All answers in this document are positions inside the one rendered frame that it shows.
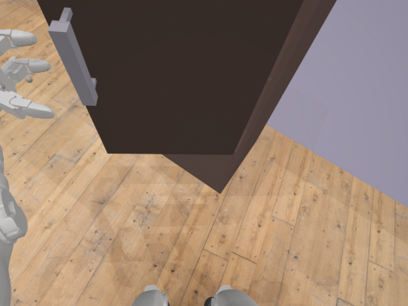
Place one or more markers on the robot left shin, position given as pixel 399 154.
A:
pixel 151 287

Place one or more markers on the robot left hand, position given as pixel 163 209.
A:
pixel 14 70

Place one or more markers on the cupboard door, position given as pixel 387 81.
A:
pixel 176 76

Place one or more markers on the handle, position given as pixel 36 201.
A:
pixel 64 39

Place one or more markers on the right robot thigh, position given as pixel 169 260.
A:
pixel 232 297

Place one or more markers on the robot left upper arm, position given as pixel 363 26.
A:
pixel 13 225

